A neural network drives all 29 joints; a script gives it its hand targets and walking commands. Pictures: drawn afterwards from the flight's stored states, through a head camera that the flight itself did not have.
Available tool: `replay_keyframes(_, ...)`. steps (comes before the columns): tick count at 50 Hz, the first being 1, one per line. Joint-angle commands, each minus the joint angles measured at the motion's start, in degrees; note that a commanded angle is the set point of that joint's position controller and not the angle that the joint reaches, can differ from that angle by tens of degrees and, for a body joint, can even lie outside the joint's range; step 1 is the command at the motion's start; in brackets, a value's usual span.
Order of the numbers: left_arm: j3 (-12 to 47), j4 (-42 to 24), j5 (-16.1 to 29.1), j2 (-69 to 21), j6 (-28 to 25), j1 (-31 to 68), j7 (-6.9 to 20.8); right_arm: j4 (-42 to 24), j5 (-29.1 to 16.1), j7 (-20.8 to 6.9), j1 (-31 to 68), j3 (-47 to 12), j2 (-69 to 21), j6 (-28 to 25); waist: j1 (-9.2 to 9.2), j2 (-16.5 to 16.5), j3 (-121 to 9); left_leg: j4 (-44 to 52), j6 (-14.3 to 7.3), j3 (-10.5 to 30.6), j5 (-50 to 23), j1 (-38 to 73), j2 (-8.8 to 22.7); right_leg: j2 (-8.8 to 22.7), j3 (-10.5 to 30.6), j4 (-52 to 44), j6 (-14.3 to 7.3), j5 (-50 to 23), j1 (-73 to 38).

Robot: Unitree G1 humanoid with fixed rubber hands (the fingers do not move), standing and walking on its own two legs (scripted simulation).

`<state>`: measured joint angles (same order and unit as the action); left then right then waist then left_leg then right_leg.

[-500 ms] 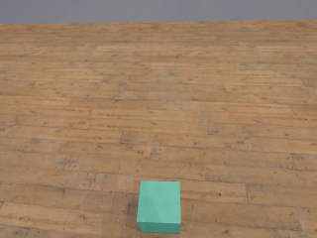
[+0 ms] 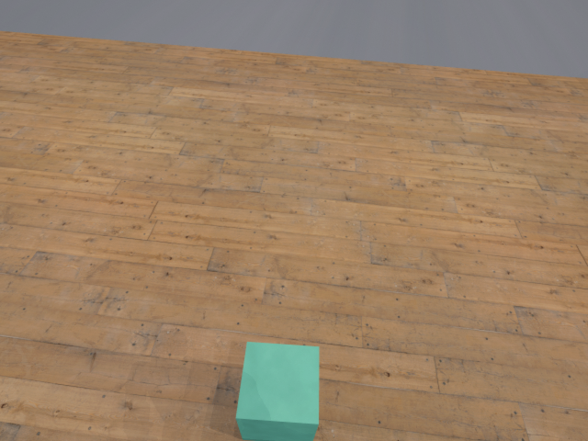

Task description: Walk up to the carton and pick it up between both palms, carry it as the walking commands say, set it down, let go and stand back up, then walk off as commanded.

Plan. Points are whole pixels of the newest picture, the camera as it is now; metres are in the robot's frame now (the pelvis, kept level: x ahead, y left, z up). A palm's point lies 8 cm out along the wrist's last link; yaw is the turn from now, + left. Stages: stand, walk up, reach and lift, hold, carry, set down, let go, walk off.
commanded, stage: stand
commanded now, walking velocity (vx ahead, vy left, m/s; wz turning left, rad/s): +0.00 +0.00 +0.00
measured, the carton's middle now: (280, 394) +0.39 +0.03 -0.66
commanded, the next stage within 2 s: reach and lift in 0.08 s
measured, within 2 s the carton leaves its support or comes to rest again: neither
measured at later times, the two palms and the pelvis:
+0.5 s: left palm out of the picture +0.14 +0.23 -0.15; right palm out of the picture +0.14 -0.21 -0.15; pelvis -0.02 +0.00 -0.04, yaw +1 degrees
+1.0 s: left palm (163, 395) +0.24 +0.23 -0.19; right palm (403, 409) +0.24 -0.18 -0.19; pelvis -0.08 +0.01 -0.10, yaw +1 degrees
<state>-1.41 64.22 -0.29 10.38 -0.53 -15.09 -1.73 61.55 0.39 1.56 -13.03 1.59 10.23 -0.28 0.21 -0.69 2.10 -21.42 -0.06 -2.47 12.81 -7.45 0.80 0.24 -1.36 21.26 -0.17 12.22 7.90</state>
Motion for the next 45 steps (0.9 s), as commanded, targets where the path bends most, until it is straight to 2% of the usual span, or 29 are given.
replay_keyframes(1, -0.5, -0.4, 0.0, 4.1, -0.5, -2.5, -0.1, -0.5, 0.1, 0.2, -2.7, 0.8, 5.0, -0.3, -0.36, 0.9, 1.0, 3.7, -0.7, 5.0, -8.3, -0.7, 5.8, 5.1, 4.7, -3.6, -1.2, -5.9, 1.8)
replay_keyframes(4, -0.5, 0.1, 0.0, 3.9, -0.5, -2.9, -0.2, 0.0, 0.1, 0.2, -3.3, 0.7, 4.6, -0.3, -0.34, 0.5, 1.2, 3.8, -0.6, 5.0, -7.3, -1.0, 5.7, 5.3, 4.7, -3.7, -1.3, -5.4, 2.0)
replay_keyframes(5, 0.1, -20.0, 3.4, 9.3, 0.2, 17.2, -0.4, -20.1, -3.6, 0.0, 16.8, 0.6, 8.3, 0.7, -0.92, 1.2, -12.3, -9.1, -1.3, 2.8, 11.7, -10.9, 0.7, 1.1, 1.2, 7.5, -0.6, 11.3, 14.8)
replay_keyframes(6, 1.4, -39.1, 3.6, 10.0, 3.9, 37.3, -0.4, -29.6, -5.1, 0.2, 28.1, -1.2, 6.4, 4.8, -1.11, 3.2, -8.8, -10.0, -2.4, 2.1, 12.5, -13.5, 0.5, 2.7, 1.7, 7.8, -1.8, 12.7, 16.4)
replay_keyframes(7, 0.5, -35.4, 2.7, 10.2, 9.5, 30.1, -0.1, -28.5, -4.4, -0.1, 25.2, -0.7, 7.8, 9.4, 1.3, 2.0, -5.4, -9.1, -3.7, 2.4, 16.6, -17.5, 0.1, 1.9, -0.5, 8.2, -1.7, 17.5, 16.6)
replay_keyframes(8, 1.2, -32.2, 4.6, 12.1, 14.8, 25.4, 0.9, -28.2, -4.0, -0.2, 21.9, 1.0, 8.8, 14.2, 1.17, 0.1, -5.3, -8.3, -4.2, 1.0, 17.9, -17.3, 0.1, 1.1, -2.7, 8.6, -1.4, 18.3, 17.5)
replay_keyframes(9, 2.4, -28.8, 4.4, 10.2, 19.9, 20.6, 1.5, -25.7, -3.3, -0.2, 17.4, 1.6, 7.9, 19.5, -0.15, 0.7, -2.5, -7.9, -3.5, 0.9, 17.4, -16.0, 0.1, 0.7, -2.8, 8.7, -1.7, 17.5, 17.8)
replay_keyframes(10, 3.1, -27.3, 3.6, 9.1, 24.6, 16.5, 1.8, -26.3, -2.2, -0.3, 13.7, 0.8, 8.0, 24.6, -0.18, 1.3, -0.9, -9.0, -2.5, 1.0, 14.2, -16.6, -0.1, 0.2, -1.3, 9.0, -1.8, 14.3, 17.2)
replay_keyframes(12, 2.3, -25.8, 2.9, 8.5, 32.0, 9.7, 2.1, -26.6, -2.7, -0.4, 7.0, -0.3, 8.3, 32.1, 0.93, 0.8, -2.8, -10.1, -2.3, 2.7, 6.7, -17.7, 0.0, -0.1, 0.7, 10.2, -2.3, 6.6, 15.5)
replay_keyframes(14, 1.7, -27.5, 2.2, 7.2, 35.2, 6.9, 2.5, -27.2, -3.5, -0.7, 3.5, -1.6, 5.9, 35.3, 1.06, 0.6, -7.0, -11.2, -2.4, 4.0, -3.4, -17.0, -0.9, -1.0, 1.9, 11.4, -2.2, -3.1, 12.8)
replay_keyframes(16, 0.4, -30.0, 0.8, 4.8, 34.9, 6.9, 3.5, -29.7, -1.8, -1.1, 3.7, -1.3, 3.0, 35.0, 0.62, 0.2, -9.4, -11.1, -2.3, 4.2, -9.5, -15.8, -1.8, -1.3, 2.7, 11.2, -1.3, -9.3, 11.2)
replay_keyframes(21, -4.2, -38.5, -2.0, 4.6, 28.6, 14.5, 4.6, -38.1, 2.9, -1.6, 10.9, 1.9, 1.5, 29.0, -0.56, 0.4, -14.2, -17.4, -1.5, 4.7, -14.3, -19.6, -1.7, -1.1, 3.5, 17.6, -0.2, -14.0, 16.9)
replay_keyframes(24, -6.4, -41.5, -3.1, 5.2, 24.0, 15.6, 4.7, -41.3, 3.6, -1.3, 11.8, 3.4, 0.8, 24.9, -0.16, 1.1, -21.6, -23.2, -0.9, 4.4, -18.4, -22.7, -2.4, -1.2, 3.6, 23.4, 0.6, -17.6, 20.4)
replay_keyframes(26, -6.2, -41.8, -3.0, 5.4, 22.0, 15.3, 4.8, -41.7, 3.0, -0.9, 10.9, 4.1, 0.5, 23.1, -0.23, 1.4, -25.1, -25.8, -0.6, 4.3, -18.5, -24.4, -2.6, -1.5, 3.0, 26.1, 1.0, -17.5, 22.5)
replay_keyframes(29, -4.7, -41.5, -2.4, 4.3, 21.7, 15.1, 5.1, -42.3, 1.6, -0.5, 10.2, 4.0, 0.1, 22.8, -0.54, 1.2, -27.2, -28.1, -0.5, 4.5, -14.6, -26.6, -2.8, -1.7, 2.4, 28.2, 1.2, -14.0, 25.2)
replay_keyframes(33, -4.3, -41.5, -1.8, 4.3, 23.0, 19.3, 5.1, -42.7, 0.5, -0.3, 13.3, 3.9, -0.8, 23.9, -0.78, 1.3, -25.4, -29.0, -0.5, 4.6, -5.7, -30.5, -2.6, -1.6, 2.0, 29.0, 0.9, -6.0, 28.5)
replay_keyframes(39, -5.9, -39.5, -1.4, 5.6, 24.1, 31.5, 4.6, -41.5, -0.2, 0.4, 25.5, 4.4, -0.9, 24.7, -0.22, 2.4, -20.9, -29.0, 0.0, 4.2, 8.1, -35.1, -1.7, -0.9, 1.2, 29.8, 0.6, 8.4, 34.5)
replay_keyframes(45, -7.1, -33.8, -0.1, 6.3, 24.0, 45.9, 4.3, -36.6, 0.1, 1.9, 39.4, 6.7, -0.1, 25.0, -0.47, 2.9, -23.1, -30.8, 0.7, 2.8, 10.7, -37.4, -1.7, -1.4, 0.3, 31.8, 0.4, 12.1, 38.5)
